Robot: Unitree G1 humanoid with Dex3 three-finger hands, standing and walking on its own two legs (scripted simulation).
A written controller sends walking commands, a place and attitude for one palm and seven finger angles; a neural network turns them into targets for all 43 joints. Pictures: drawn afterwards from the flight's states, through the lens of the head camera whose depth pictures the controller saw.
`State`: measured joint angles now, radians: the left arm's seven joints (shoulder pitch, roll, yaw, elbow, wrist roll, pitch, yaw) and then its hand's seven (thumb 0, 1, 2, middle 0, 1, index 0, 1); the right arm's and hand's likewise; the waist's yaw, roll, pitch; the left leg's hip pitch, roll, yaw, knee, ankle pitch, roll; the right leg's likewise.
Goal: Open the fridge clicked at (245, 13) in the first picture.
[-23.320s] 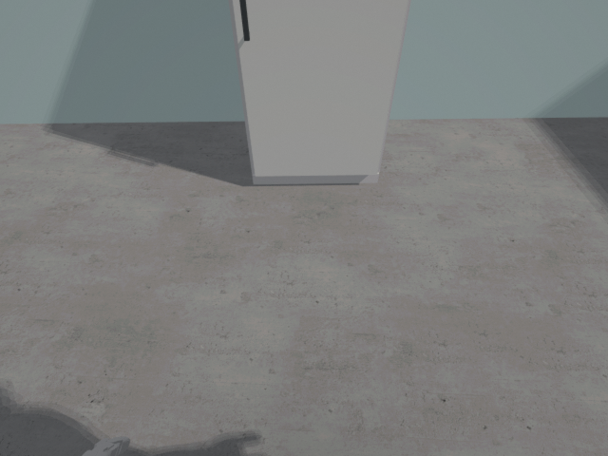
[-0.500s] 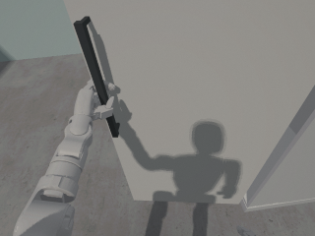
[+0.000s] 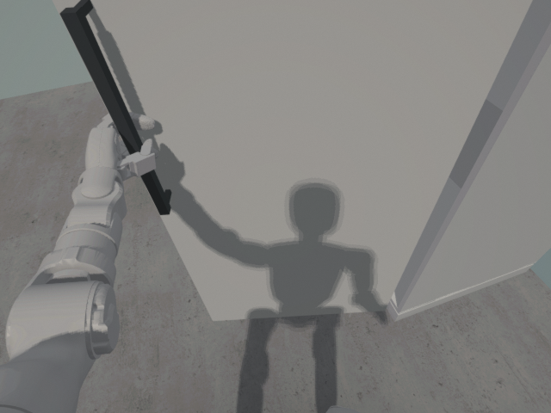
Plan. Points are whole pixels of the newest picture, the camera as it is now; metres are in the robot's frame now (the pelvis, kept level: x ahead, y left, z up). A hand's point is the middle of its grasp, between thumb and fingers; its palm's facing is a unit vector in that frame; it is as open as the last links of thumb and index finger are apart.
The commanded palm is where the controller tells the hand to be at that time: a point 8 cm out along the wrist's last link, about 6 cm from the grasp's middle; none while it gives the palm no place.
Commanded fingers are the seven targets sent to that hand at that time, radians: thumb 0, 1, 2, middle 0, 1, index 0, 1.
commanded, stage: stop walking and hold the door back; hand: left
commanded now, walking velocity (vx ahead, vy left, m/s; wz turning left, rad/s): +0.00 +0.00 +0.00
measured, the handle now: (133, 129) +0.49 +0.23 +0.17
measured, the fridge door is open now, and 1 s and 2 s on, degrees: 74 72 72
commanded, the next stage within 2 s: loosen the grip on the handle in 0.68 s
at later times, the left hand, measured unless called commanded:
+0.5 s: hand (145, 156) +0.46 +0.21 +0.14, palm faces +0.09 -0.98 -0.18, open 5.5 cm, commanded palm +0.42 +0.28 +0.12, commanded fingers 0.00 0.90 0.90 -0.45 -1.40 -0.45 -1.40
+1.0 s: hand (139, 153) +0.45 +0.21 +0.15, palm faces +0.11 -0.98 -0.17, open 8.1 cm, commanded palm +0.40 +0.26 +0.13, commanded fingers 0.00 -0.55 0.20 -0.42 -1.37 -0.42 -1.37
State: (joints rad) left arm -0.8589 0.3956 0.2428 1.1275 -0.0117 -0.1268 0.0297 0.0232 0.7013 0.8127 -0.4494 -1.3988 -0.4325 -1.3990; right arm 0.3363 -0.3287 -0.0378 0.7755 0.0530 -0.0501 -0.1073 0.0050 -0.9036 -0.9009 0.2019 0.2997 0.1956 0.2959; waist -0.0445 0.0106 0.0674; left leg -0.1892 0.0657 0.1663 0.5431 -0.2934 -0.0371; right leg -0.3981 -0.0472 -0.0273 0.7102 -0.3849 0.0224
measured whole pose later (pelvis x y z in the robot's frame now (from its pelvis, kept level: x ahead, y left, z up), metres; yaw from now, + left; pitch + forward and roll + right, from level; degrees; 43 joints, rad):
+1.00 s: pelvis +0.03 +0.03 +0.01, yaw -2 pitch +1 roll +0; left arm -0.60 0.36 0.25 0.69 -0.02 -0.14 -0.07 -0.02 0.28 0.62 -0.47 -1.40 -0.42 -1.39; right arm 0.30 -0.24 -0.01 0.67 0.00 -0.16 -0.03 0.00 -0.90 -0.90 0.21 0.30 0.20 0.30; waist -0.04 -0.03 0.01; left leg -0.26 0.07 0.02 0.51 -0.26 -0.05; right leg -0.34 -0.01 -0.01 0.52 -0.19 -0.01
